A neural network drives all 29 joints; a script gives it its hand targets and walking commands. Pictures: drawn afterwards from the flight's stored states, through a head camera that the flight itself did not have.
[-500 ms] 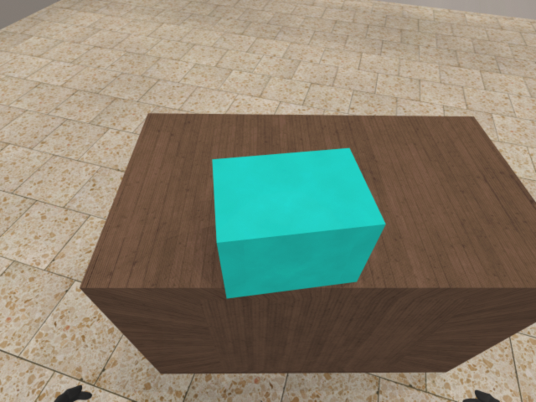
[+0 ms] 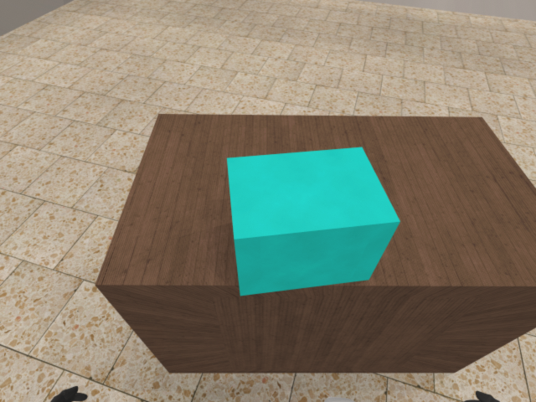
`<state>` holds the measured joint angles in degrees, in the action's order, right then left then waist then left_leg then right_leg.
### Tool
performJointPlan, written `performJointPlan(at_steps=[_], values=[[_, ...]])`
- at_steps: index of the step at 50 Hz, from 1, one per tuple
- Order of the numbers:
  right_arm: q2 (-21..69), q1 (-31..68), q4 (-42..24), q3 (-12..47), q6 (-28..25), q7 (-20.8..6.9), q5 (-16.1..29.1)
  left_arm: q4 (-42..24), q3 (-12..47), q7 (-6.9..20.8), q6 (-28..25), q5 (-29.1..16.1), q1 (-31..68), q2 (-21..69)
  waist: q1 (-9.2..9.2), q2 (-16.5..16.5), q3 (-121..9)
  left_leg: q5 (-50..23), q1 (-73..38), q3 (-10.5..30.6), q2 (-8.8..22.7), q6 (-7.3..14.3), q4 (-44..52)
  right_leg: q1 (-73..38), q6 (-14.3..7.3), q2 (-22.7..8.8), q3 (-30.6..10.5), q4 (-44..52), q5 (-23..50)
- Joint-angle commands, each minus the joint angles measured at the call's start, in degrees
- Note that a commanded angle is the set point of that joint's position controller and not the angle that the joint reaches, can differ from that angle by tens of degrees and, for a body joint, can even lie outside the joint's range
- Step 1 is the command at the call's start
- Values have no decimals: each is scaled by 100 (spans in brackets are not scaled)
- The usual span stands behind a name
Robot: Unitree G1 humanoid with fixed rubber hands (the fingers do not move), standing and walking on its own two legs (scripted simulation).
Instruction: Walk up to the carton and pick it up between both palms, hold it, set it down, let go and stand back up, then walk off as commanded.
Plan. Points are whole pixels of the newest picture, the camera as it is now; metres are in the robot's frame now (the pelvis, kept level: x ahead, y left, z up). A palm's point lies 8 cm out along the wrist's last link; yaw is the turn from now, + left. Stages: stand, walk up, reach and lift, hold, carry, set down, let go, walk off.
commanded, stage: walk up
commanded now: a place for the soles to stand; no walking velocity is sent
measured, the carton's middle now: (300, 221) +0.43 -0.05 +0.00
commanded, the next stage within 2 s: none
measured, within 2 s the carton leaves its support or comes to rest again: neither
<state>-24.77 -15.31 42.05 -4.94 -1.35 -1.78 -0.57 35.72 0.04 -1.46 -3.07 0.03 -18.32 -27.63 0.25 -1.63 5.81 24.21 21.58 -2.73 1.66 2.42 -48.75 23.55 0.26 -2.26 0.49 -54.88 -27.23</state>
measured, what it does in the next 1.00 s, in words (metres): steps on the spot: right foot, then right foot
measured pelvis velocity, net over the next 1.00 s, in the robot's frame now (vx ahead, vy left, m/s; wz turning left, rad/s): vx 0.04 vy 0.02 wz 0.01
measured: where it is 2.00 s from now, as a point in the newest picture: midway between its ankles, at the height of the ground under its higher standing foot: outside the picture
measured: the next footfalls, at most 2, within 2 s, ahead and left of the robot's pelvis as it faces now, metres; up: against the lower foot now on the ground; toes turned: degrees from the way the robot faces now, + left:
right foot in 0.14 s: +0.08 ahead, -0.15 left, +0.00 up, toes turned -3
right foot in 0.62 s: +0.09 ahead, -0.14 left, +0.00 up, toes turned -2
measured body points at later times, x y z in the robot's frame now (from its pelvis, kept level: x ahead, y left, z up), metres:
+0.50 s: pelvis +0.02 +0.00 +0.00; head +0.05 +0.00 +0.45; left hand +0.12 +0.33 -0.08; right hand +0.12 -0.32 -0.09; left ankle +0.04 +0.10 -0.70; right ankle +0.03 -0.15 -0.69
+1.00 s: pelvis +0.04 +0.02 +0.00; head +0.07 +0.03 +0.45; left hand +0.15 +0.35 -0.08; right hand +0.14 -0.31 -0.08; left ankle +0.05 +0.11 -0.70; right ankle +0.04 -0.13 -0.68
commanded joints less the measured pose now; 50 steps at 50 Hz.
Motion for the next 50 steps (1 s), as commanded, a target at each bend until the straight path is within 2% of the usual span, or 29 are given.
performJointPlan(at_steps=[1,3,5,6,7,8,10,13,16,17,18,19,20,22,25,28,29,30,31,32,33,36,39,40,41,42,44,46,50], values=[[-1658,-360,-269,-525,-113,45,-119,213,-567,-31,-182,131,-135,-1062,-414,-838,-133,-723,-853,2283,1445,1164,2327,1048,-161,43,210,310,-515],[-1579,-37,-359,-486,-57,19,-74,319,-566,-51,-264,122,-422,-1018,-186,-661,-277,-926,-360,1707,1209,1052,1849,118,-243,167,372,1221,57],[-1156,474,-531,-319,7,-8,-34,476,-633,-116,-370,139,-1028,-1058,282,-223,-474,-1219,656,870,720,597,564,-1390,-381,321,242,2279,813],[-778,478,-658,-208,-1,-5,-4,538,-779,-171,-402,219,-1419,-1437,486,911,-689,-1098,1501,332,210,241,-1003,-2057,-715,-510,-1400,2871,422],[-563,423,-726,-87,30,19,-9,388,-827,-185,-412,213,-1121,-1770,307,1518,-507,793,2346,94,-259,-103,-1433,-2030,-1340,-1804,-3540,3325,820],[-1075,590,-661,-216,94,68,-25,338,-804,-167,-372,163,-925,-1933,317,890,-471,1153,2003,562,3,-78,-1606,-1369,-1773,-2242,-3804,3580,113],[-1285,403,-528,-335,61,23,-45,233,-754,-160,-342,181,-443,-1796,97,848,-94,1034,1652,532,186,-79,-1321,-882,-1748,-1987,-3112,3254,470],[-1082,18,-363,-363,-5,-23,-24,153,-678,-116,-277,207,-378,-1606,17,1295,-309,991,894,170,38,-56,-430,-542,-1444,-1483,-2061,2817,1215],[-1039,-550,-145,-403,-107,12,-44,-3,-581,-81,-157,173,103,-1434,-380,1021,-414,130,-626,-52,-182,61,1072,467,-1085,-915,-1208,2064,807],[-1100,-804,-53,-458,-143,51,-103,-40,-476,-77,-122,157,179,-1156,-549,554,-432,204,-1087,308,-124,79,1614,867,-824,-629,-760,1283,834],[-1478,-1013,-24,-554,-186,106,-210,-139,-356,-76,-113,92,214,-702,-626,-807,-436,679,-1411,2280,837,369,2467,1650,-427,-71,-106,-353,651],[-1864,-704,-185,-601,-202,133,-207,-138,-347,-98,-76,65,178,-670,-468,-853,-120,520,-1339,3734,1872,795,3060,2291,-207,341,118,-735,-461],[-2029,-599,-175,-621,-182,116,-133,-39,-469,-142,-47,114,235,-1108,-537,-422,-87,578,-1017,3862,2113,1044,3097,2070,-180,118,-377,-828,-685],[-1681,-219,-204,-518,-170,129,-77,109,-512,-96,-77,96,57,-1215,-315,-203,101,-366,-870,2996,1770,1035,2651,1636,-199,-78,-294,-525,-452],[-1509,-102,-304,-437,-161,103,-88,208,-538,-54,-149,90,-234,-1006,-252,-728,-223,-2248,-747,2009,1381,937,2021,744,-167,13,97,341,-388],[-1314,344,-439,-344,-71,62,-31,327,-522,-106,-294,80,-669,-880,126,-480,-538,-2868,-108,931,893,708,904,-782,-285,257,392,1934,1071],[-1102,458,-528,-281,-61,55,10,366,-588,-149,-341,123,-848,-1055,246,-79,-756,-2886,219,682,684,473,163,-1304,-424,128,-8,2064,1718],[-887,477,-664,-225,-65,59,63,384,-712,-193,-366,198,-1119,-1448,359,810,-1044,-2336,898,273,225,136,-1013,-1812,-864,-680,-1544,2343,2228],[-714,429,-743,-148,-18,70,74,290,-743,-199,-387,198,-956,-1653,289,1168,-972,-43,1588,158,-102,-98,-1342,-1976,-1524,-1735,-3137,2682,2703],[-1044,555,-668,-256,56,108,8,307,-711,-179,-356,138,-844,-1755,266,902,-858,1365,1433,411,-3,-58,-1418,-1485,-1933,-2141,-3331,2825,2363],[-1153,541,-617,-300,59,96,-30,242,-709,-180,-340,152,-627,-1746,183,907,-543,1454,1408,457,92,-66,-1308,-1228,-1946,-2090,-3232,2810,2127],[-1077,202,-491,-355,-34,-5,-48,180,-699,-171,-269,172,-488,-1675,52,1253,-361,996,1111,176,56,-4,-354,-961,-1555,-1572,-2354,2554,1970],[-1076,-571,-224,-438,-155,27,-91,16,-558,-120,-155,139,99,-1347,-479,787,-526,125,-670,250,-138,74,1303,346,-998,-826,-1233,1512,1482],[-1343,-934,-125,-523,-201,82,-181,-75,-421,-111,-138,102,251,-903,-680,-389,-552,508,-1294,1668,560,240,2247,1216,-566,-280,-468,45,1310],[-1829,-861,-178,-635,-226,107,-218,-138,-338,-108,-114,62,343,-569,-627,-1194,-212,260,-1612,3585,1738,650,3024,2334,-187,466,186,-830,-281],[-2058,-775,-199,-664,-198,91,-147,-66,-447,-172,-72,124,366,-1007,-676,-585,-211,121,-1480,3888,2145,896,3128,2377,-159,263,-309,-1004,-672],[-1776,-475,-176,-590,-177,118,-63,99,-508,-135,-62,76,147,-1266,-445,-246,109,-598,-1231,3098,1836,901,2747,1991,-179,17,-384,-898,-430],[-1535,-369,-240,-506,-187,133,-61,169,-539,-86,-98,98,-38,-1132,-358,-542,-65,-1872,-1267,2303,1483,780,2335,1523,-159,-35,-178,-465,-308],[-1552,-416,-304,-499,-143,99,-83,119,-531,-76,-169,76,-81,-986,-410,-836,-377,-3319,-1345,1896,1478,1076,1832,881,-143,86,236,303,-518]])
